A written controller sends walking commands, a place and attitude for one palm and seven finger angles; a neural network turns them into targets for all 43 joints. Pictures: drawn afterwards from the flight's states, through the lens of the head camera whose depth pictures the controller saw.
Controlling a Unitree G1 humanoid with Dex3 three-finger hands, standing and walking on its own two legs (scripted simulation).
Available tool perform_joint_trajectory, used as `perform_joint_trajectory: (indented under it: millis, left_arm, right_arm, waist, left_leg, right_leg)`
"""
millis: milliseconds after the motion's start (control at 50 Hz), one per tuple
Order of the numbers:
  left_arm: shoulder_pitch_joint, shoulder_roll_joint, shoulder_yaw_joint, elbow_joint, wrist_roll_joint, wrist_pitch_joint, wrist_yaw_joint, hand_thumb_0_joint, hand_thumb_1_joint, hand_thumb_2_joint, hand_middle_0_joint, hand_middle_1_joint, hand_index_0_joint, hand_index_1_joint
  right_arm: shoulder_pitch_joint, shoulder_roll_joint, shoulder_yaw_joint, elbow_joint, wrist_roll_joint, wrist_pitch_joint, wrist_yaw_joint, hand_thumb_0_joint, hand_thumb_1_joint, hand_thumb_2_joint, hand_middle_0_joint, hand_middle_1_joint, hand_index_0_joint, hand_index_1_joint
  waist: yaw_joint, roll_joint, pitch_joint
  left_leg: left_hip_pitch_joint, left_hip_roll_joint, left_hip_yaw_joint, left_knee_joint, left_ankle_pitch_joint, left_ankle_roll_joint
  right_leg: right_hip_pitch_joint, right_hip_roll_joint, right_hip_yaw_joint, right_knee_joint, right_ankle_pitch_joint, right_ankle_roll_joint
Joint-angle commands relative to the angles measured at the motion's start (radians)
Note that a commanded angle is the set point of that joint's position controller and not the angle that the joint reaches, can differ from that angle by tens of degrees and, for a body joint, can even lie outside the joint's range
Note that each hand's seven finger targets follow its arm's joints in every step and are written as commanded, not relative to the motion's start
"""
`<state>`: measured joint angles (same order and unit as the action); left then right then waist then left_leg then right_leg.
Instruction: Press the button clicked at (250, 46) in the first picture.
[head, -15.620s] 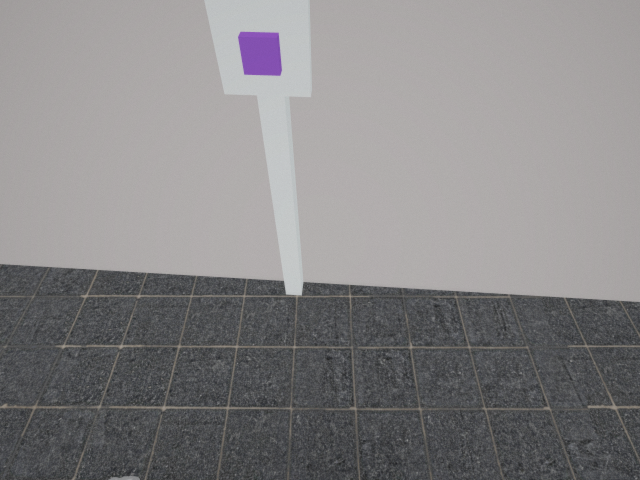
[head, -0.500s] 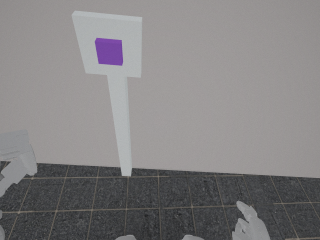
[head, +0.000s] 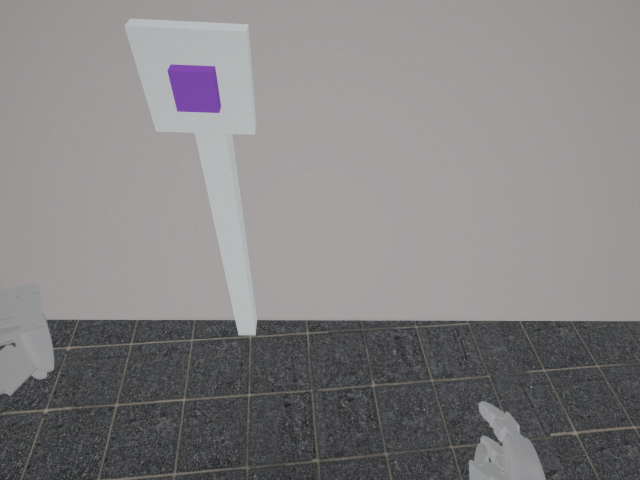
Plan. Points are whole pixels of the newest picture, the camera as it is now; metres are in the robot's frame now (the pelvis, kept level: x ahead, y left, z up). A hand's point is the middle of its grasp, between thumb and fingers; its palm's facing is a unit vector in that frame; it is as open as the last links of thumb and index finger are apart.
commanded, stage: stop stepping back and stand still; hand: left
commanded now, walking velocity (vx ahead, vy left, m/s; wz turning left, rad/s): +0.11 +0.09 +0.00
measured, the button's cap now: (196, 88) +0.66 +0.24 +0.16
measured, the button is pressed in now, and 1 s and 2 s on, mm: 0 0 0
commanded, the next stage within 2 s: let the arm hang, fingers relaxed in 1.08 s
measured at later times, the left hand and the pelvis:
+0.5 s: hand out of the picture +0.11 +0.27 +0.17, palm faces +0.43 -0.83 -0.36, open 3.1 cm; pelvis -0.08 +0.02 +0.00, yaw +1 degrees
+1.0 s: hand (43, 415) +0.14 +0.22 +0.17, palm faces +0.31 -0.84 -0.44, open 3.1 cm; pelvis -0.06 +0.00 +0.00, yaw -2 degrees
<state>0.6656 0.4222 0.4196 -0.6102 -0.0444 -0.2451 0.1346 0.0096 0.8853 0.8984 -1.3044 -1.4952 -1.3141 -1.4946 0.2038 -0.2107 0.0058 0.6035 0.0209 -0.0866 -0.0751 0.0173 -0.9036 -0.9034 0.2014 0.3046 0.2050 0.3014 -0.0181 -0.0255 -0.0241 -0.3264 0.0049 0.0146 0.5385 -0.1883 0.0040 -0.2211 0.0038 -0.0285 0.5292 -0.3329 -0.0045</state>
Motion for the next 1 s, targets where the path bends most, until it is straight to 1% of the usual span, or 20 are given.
perform_joint_trajectory:
  millis: [0, 20, 60, 120, 180, 260, 280, 320, 360, 420, 460, 500, 560, 600, 640, 660, 740, 800, 860, 980]
  left_arm:
    - [-0.024, 0.092, 0.027, -0.168, 0.003, -0.026, 0.027, 0.000, 0.900, 0.900, -1.300, -1.500, -1.300, -1.500]
    - [-0.009, 0.107, 0.044, -0.172, 0.011, -0.020, 0.034, 0.000, 0.900, 0.900, -1.300, -1.500, -1.300, -1.500]
    - [-0.036, 0.151, 0.075, -0.288, 0.003, -0.021, 0.031, 0.000, 0.900, 0.900, -1.300, -1.500, -1.300, -1.500]
    - [-0.021, 0.128, 0.071, -0.262, 0.010, -0.023, 0.045, 0.000, 0.900, 0.900, -1.300, -1.500, -1.300, -1.500]
    - [-0.079, 0.119, 0.058, -0.208, 0.013, -0.019, 0.052, 0.000, 0.900, 0.900, -1.300, -1.500, -1.300, -1.500]
    - [-0.192, 0.079, 0.011, -0.096, 0.012, -0.003, 0.050, 0.000, 0.900, 0.900, -1.300, -1.500, -1.300, -1.500]
    - [-0.227, 0.081, 0.007, -0.084, 0.016, -0.002, 0.051, 0.000, 0.900, 0.900, -1.300, -1.500, -1.300, -1.500]
    - [-0.244, 0.056, -0.011, -0.120, 0.030, -0.009, 0.050, 0.000, 0.900, 0.900, -1.300, -1.500, -1.300, -1.500]
    - [-0.246, 0.122, 0.040, -0.107, 0.043, -0.020, 0.045, 0.000, 0.900, 0.900, -1.300, -1.500, -1.300, -1.500]
    - [-0.180, 0.077, -0.009, -0.163, 0.045, -0.013, 0.038, 0.000, 0.900, 0.900, -1.300, -1.500, -1.300, -1.500]
    - [-0.116, 0.092, -0.002, -0.230, 0.040, -0.012, 0.041, 0.000, 0.900, 0.900, -1.300, -1.500, -1.300, -1.500]
    - [-0.091, 0.104, 0.007, -0.256, 0.037, -0.011, 0.042, 0.000, 0.900, 0.900, -1.300, -1.500, -1.300, -1.500]
    - [-0.088, 0.128, 0.042, -0.197, 0.039, 0.002, 0.047, 0.000, 0.900, 0.900, -1.300, -1.500, -1.300, -1.500]
    - [-0.102, 0.141, 0.056, -0.156, 0.031, 0.003, 0.039, 0.000, 0.900, 0.900, -1.300, -1.500, -1.300, -1.500]
    - [-0.120, 0.172, 0.093, -0.133, 0.008, -0.002, 0.032, 0.000, 0.900, 0.900, -1.300, -1.500, -1.300, -1.500]
    - [-0.143, 0.147, 0.077, -0.130, 0.005, -0.001, 0.036, 0.000, 0.900, 0.900, -1.300, -1.500, -1.300, -1.500]
    - [-0.081, 0.088, 0.052, -0.107, 0.007, -0.019, 0.031, 0.000, 0.900, 0.900, -1.300, -1.500, -1.300, -1.500]
    - [-0.076, 0.074, 0.029, -0.135, 0.013, -0.026, 0.039, 0.000, 0.900, 0.900, -1.300, -1.500, -1.300, -1.500]
    - [-0.077, 0.098, 0.022, -0.216, 0.015, -0.027, 0.042, 0.000, 0.900, 0.900, -1.300, -1.500, -1.300, -1.500]
    - [-0.017, 0.135, 0.086, -0.226, 0.008, -0.029, 0.036, 0.000, 0.900, 0.900, -1.300, -1.500, -1.300, -1.500]
  right_arm:
    - [-0.070, -0.134, -0.056, -0.181, 0.018, -0.079, 0.002, 0.000, -0.900, -0.900, 0.200, 0.300, 0.200, 0.300]
    - [-0.072, -0.130, -0.059, -0.179, 0.011, -0.084, 0.003, 0.000, -0.900, -0.900, 0.200, 0.300, 0.200, 0.300]
    - [-0.099, -0.116, -0.037, -0.188, -0.004, -0.089, 0.001, 0.000, -0.900, -0.900, 0.200, 0.300, 0.200, 0.300]
    - [-0.102, -0.108, -0.039, -0.181, -0.004, -0.099, 0.004, 0.000, -0.900, -0.900, 0.200, 0.300, 0.200, 0.300]
    - [-0.074, -0.111, -0.055, -0.140, -0.014, -0.073, -0.006, 0.000, -0.900, -0.900, 0.200, 0.300, 0.200, 0.300]
    - [-0.063, -0.107, -0.040, -0.109, -0.022, -0.057, -0.015, 0.000, -0.900, -0.900, 0.200, 0.300, 0.200, 0.300]
    - [-0.066, -0.119, -0.035, -0.111, -0.019, -0.058, -0.020, 0.000, -0.900, -0.900, 0.200, 0.300, 0.200, 0.300]
    - [-0.055, -0.138, -0.037, -0.142, -0.015, -0.072, -0.020, 0.000, -0.900, -0.900, 0.200, 0.300, 0.200, 0.300]
    - [-0.060, -0.088, -0.032, -0.128, -0.017, -0.085, -0.011, 0.000, -0.900, -0.900, 0.200, 0.300, 0.200, 0.300]
    - [-0.096, -0.087, -0.031, -0.126, -0.015, -0.097, 0.017, 0.000, -0.900, -0.900, 0.200, 0.300, 0.200, 0.300]
    - [-0.097, -0.089, -0.026, -0.130, -0.019, -0.107, 0.020, 0.000, -0.900, -0.900, 0.200, 0.300, 0.200, 0.300]
    - [-0.091, -0.084, -0.015, -0.123, -0.028, -0.107, 0.019, 0.000, -0.900, -0.900, 0.200, 0.300, 0.200, 0.300]
    - [-0.073, -0.090, -0.020, -0.120, -0.034, -0.092, 0.008, 0.000, -0.900, -0.900, 0.200, 0.300, 0.200, 0.300]
    - [-0.070, -0.088, -0.027, -0.114, -0.031, -0.076, 0.003, 0.000, -0.900, -0.900, 0.200, 0.300, 0.200, 0.300]
    - [-0.052, -0.083, -0.038, -0.107, -0.026, -0.053, 0.001, 0.000, -0.900, -0.900, 0.200, 0.300, 0.200, 0.300]
    - [-0.058, -0.088, -0.043, -0.107, -0.013, -0.054, 0.005, 0.000, -0.900, -0.900, 0.200, 0.300, 0.200, 0.300]
    - [-0.090, -0.074, -0.027, -0.107, -0.016, -0.062, 0.013, 0.000, -0.900, -0.900, 0.200, 0.300, 0.200, 0.300]
    - [-0.089, -0.074, -0.023, -0.106, -0.021, -0.078, -0.001, 0.000, -0.900, -0.900, 0.200, 0.300, 0.200, 0.300]
    - [-0.084, -0.120, -0.052, -0.140, -0.008, -0.080, -0.005, 0.000, -0.900, -0.900, 0.200, 0.300, 0.200, 0.300]
    - [-0.083, -0.098, -0.045, -0.157, -0.002, -0.060, 0.006, 0.000, -0.900, -0.900, 0.200, 0.300, 0.200, 0.300]
  waist:
    - [0.020, 0.108, -0.127]
    - [0.021, 0.103, -0.133]
    - [0.022, 0.178, -0.124]
    - [0.015, 0.052, -0.022]
    - [-0.006, -0.038, 0.033]
    - [-0.026, -0.077, 0.057]
    - [-0.029, 0.001, 0.095]
    - [-0.026, 0.361, 0.134]
    - [-0.008, 0.273, 0.108]
    - [0.014, 0.103, 0.085]
    - [0.024, 0.187, 0.036]
    - [0.018, 0.273, 0.016]
    - [0.018, 0.258, -0.001]
    - [0.014, 0.109, -0.013]
    - [0.010, -0.156, -0.019]
    - [0.016, -0.199, -0.009]
    - [-0.002, -0.075, 0.020]
    - [0.001, 0.007, -0.005]
    - [0.025, 0.137, -0.070]
    - [0.011, 0.074, -0.092]
  left_leg:
    - [0.243, 0.200, -0.122, -0.118, 0.516, 0.075]
    - [0.234, 0.188, -0.140, -0.072, 0.526, 0.079]
    - [0.068, 0.152, -0.171, -0.159, 0.196, 0.063]
    - [-0.041, 0.076, -0.126, -0.159, -0.286, 0.043]
    - [0.127, -0.014, -0.033, 0.195, -0.238, 0.003]
    - [0.170, 0.022, -0.029, 0.164, -0.223, 0.028]
    - [0.139, 0.047, -0.081, 0.020, -0.286, 0.040]
    - [0.023, 0.273, -0.513, -0.405, -0.624, 0.121]
    - [-0.075, 0.306, -0.563, -0.442, -0.673, 0.155]
    - [-0.096, 0.245, -0.356, -0.392, -0.471, 0.154]
    - [-0.093, 0.197, -0.234, -0.402, -0.423, 0.115]
    - [-0.093, 0.187, -0.216, -0.424, -0.428, 0.089]
    - [-0.122, 0.151, -0.161, -0.344, -0.436, 0.063]
    - [-0.121, 0.091, -0.098, -0.168, -0.330, 0.042]
    - [-0.154, -0.006, -0.009, 0.273, -0.209, 0.013]
    - [-0.191, -0.017, -0.025, 0.424, -0.226, 0.005]
    - [-0.114, 0.039, -0.014, 0.205, -0.156, 0.013]
    - [0.083, 0.012, 0.033, -0.125, 0.037, 0.026]
    - [0.245, 0.181, -0.156, -0.122, 0.406, 0.079]
    - [0.149, 0.093, -0.055, -0.034, 0.410, 0.032]
  right_leg:
    - [-0.052, -0.079, 0.052, 0.045, 0.161, 0.024]
    - [-0.039, -0.064, 0.038, -0.017, 0.189, 0.021]
    - [0.069, -0.070, 0.033, -0.031, 0.155, 0.017]
    - [0.022, -0.089, 0.104, -0.188, -0.097, -0.017]
    - [-0.303, -0.231, 0.266, -0.347, -0.398, -0.120]
    - [-0.375, -0.205, 0.160, -0.229, -0.400, -0.112]
    - [-0.366, -0.154, 0.119, -0.127, -0.390, -0.089]
    - [-0.326, 0.040, -0.020, 0.334, -0.224, -0.003]
    - [-0.313, 0.006, 0.057, 0.603, -0.134, -0.002]
    - [-0.217, -0.019, 0.017, 0.501, -0.076, 0.001]
    - [-0.088, 0.000, -0.046, 0.332, -0.065, 0.000]
    - [0.004, 0.021, -0.083, 0.176, -0.095, -0.005]
    - [0.169, 0.025, -0.112, -0.080, -0.081, -0.017]
    - [0.208, -0.035, -0.023, -0.217, -0.027, -0.047]
    - [0.094, -0.294, 0.319, -0.365, -0.071, -0.167]
    - [0.049, -0.372, 0.381, -0.383, -0.070, -0.216]
    - [0.059, -0.282, 0.144, -0.246, 0.294, -0.173]
    - [0.063, -0.180, 0.055, -0.138, 0.336, -0.079]
    - [-0.007, -0.079, 0.009, -0.015, 0.270, 0.015]
    - [0.142, -0.104, 0.045, -0.090, 0.550, -0.012]
